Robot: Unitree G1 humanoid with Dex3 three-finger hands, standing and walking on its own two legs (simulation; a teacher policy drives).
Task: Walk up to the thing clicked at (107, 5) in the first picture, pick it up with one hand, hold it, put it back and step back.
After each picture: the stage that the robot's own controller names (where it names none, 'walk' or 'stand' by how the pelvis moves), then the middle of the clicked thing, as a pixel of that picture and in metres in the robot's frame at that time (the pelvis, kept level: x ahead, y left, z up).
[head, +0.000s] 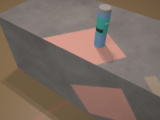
stand; (102, 27) +0.78 -0.12 -0.03
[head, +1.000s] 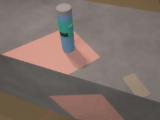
walk; (66, 30) +0.67 +0.11 +0.00
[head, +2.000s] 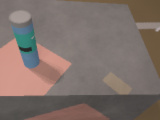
stand; (26, 43) +0.52 +0.21 +0.01
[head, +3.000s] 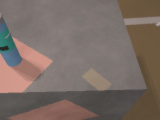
stand; (4, 42) +0.54 +0.32 +0.01
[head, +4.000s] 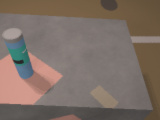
stand; (20, 56) +0.52 +0.27 -0.03
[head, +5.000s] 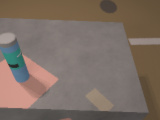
stand; (15, 60) +0.52 +0.30 -0.03
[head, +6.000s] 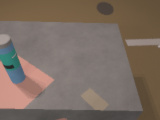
stand; (10, 61) +0.52 +0.32 -0.03
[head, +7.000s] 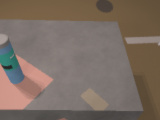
stand; (9, 61) +0.51 +0.32 -0.03
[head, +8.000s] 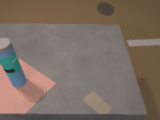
rise first; (11, 65) +0.50 +0.32 -0.03
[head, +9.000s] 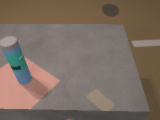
go down; (17, 62) +0.52 +0.32 -0.03
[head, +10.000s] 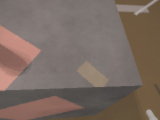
go down; out of the picture +0.52 +0.29 +0.04
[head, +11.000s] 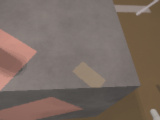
approach; out of the picture +0.52 +0.30 +0.05
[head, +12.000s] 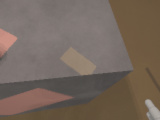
close in; out of the picture +0.53 +0.33 +0.08
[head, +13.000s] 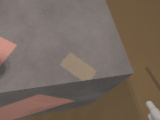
lift; out of the picture +0.49 +0.31 +0.08
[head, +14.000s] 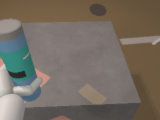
lift; (20, 66) +0.34 +0.18 +0.16
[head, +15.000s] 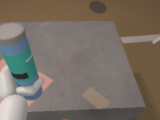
hold; (22, 67) +0.35 +0.17 +0.14
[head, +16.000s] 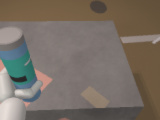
hold; (21, 70) +0.35 +0.18 +0.13
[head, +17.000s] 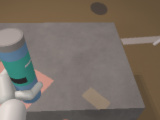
hold; (21, 71) +0.34 +0.18 +0.13
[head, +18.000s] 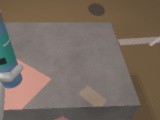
crouch; (0, 53) +0.38 +0.23 +0.17
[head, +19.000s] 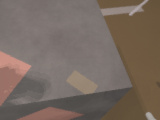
lower; out of the picture +0.51 +0.31 +0.18
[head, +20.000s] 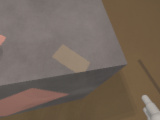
lower; out of the picture +0.53 +0.31 +0.08
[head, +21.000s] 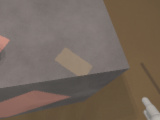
lower; out of the picture +0.52 +0.31 +0.08
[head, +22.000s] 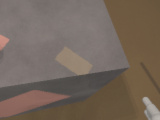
lower; out of the picture +0.52 +0.32 +0.08
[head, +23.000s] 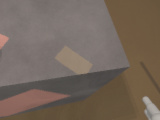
loosen; out of the picture +0.52 +0.32 +0.09
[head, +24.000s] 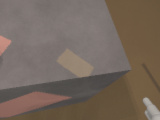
withdraw; out of the picture +0.51 +0.32 +0.08
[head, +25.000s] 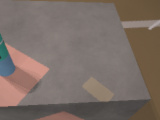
sink last; out of the picture +0.48 +0.30 +0.03
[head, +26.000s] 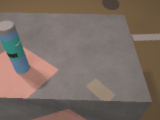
stand; (14, 50) +0.53 +0.32 +0.02
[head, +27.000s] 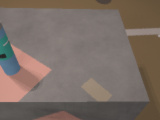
stand; (2, 49) +0.51 +0.32 +0.04
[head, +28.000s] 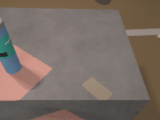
stand; (4, 48) +0.52 +0.32 +0.04
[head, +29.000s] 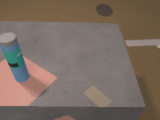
stand; (15, 59) +0.53 +0.30 -0.02
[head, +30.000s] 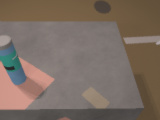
stand; (11, 62) +0.51 +0.31 -0.03
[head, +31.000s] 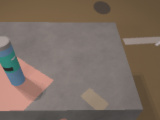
stand; (10, 63) +0.51 +0.32 -0.03
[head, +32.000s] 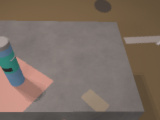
stand; (9, 64) +0.50 +0.32 -0.03
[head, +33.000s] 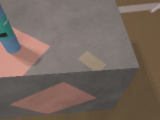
walk; (3, 29) +0.60 +0.33 +0.00
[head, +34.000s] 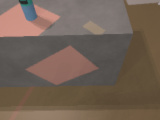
walk; out of the picture +0.87 +0.33 -0.01
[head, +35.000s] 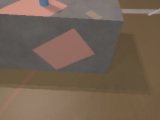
stand; out of the picture +1.16 +0.28 -0.01
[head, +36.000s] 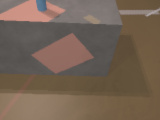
stand; out of the picture +1.12 +0.29 -0.03
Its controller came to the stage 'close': yes
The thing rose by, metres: 0.23
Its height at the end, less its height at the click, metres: +0.00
